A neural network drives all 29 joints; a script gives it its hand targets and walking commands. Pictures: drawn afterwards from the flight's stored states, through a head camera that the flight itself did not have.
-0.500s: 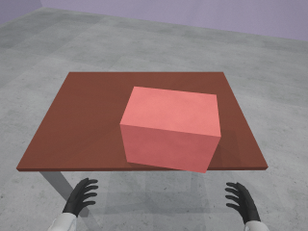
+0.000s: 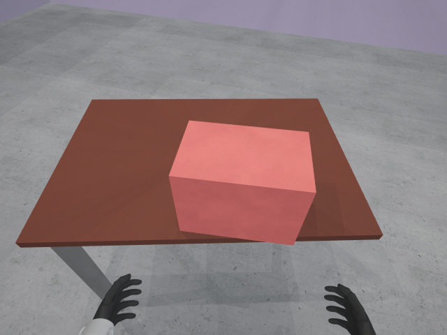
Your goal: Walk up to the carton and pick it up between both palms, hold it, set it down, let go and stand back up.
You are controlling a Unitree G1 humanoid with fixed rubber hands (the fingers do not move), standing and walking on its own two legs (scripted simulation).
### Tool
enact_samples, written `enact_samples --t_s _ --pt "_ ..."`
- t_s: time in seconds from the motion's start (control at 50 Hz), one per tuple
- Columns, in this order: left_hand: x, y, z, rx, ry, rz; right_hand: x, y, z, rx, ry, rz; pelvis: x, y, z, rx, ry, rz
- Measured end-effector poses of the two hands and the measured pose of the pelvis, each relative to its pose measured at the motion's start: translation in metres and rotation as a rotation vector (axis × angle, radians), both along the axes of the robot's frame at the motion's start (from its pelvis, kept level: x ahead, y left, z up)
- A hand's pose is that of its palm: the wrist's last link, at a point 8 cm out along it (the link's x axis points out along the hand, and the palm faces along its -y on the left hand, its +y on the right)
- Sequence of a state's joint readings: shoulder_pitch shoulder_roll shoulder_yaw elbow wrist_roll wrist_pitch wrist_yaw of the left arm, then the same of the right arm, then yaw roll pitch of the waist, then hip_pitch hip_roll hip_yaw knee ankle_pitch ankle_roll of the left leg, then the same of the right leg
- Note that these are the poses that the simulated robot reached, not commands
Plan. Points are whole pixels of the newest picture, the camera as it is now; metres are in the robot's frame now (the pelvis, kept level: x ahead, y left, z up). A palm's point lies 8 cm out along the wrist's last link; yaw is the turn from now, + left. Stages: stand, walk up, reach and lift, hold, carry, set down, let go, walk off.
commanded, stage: let go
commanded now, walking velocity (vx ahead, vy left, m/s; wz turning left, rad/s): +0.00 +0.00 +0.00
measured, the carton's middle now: (241, 183) +0.44 -0.01 -0.01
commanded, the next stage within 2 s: stand in 0.18 s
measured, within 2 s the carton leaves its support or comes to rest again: neither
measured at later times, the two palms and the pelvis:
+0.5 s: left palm out of the picture +0.10 +0.31 -0.08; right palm out of the picture +0.14 -0.30 -0.07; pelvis +0.00 +0.00 +0.00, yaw +2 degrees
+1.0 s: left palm out of the picture +0.04 +0.33 -0.10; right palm out of the picture +0.07 -0.28 -0.09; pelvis -0.04 +0.02 +0.00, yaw +2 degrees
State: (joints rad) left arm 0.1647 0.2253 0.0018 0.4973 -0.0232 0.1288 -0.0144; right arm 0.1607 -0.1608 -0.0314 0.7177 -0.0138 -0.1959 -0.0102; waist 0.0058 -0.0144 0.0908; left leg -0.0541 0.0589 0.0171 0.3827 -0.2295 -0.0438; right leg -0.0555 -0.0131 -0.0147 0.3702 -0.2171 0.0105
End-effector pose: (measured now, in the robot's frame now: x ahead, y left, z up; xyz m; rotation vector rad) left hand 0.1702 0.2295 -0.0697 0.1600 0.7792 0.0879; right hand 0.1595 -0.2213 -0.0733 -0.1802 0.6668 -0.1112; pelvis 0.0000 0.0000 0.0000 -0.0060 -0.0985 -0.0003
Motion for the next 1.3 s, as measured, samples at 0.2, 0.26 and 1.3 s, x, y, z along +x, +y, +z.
enact_samples --t_s 0.2,0.26,1.3 --pt "-0.009 -0.007 -0.005 0.0 0.055 0.011 -0.003 0.001 -0.008 0.008 0.027 0.026 0.001 -0.002 0.001 0.003 0.006 0.004" --pt "-0.011 0.005 -0.004 0.037 0.015 0.021 -0.005 -0.01 -0.013 -0.039 0.101 0.056 0.001 -0.003 -0.001 -0.001 0.034 0.018" --pt "-0.125 0.097 -0.028 0.195 0.253 0.083 -0.096 -0.067 -0.021 -0.175 0.359 -0.027 -0.037 0.015 -0.002 -0.001 0.039 0.03"
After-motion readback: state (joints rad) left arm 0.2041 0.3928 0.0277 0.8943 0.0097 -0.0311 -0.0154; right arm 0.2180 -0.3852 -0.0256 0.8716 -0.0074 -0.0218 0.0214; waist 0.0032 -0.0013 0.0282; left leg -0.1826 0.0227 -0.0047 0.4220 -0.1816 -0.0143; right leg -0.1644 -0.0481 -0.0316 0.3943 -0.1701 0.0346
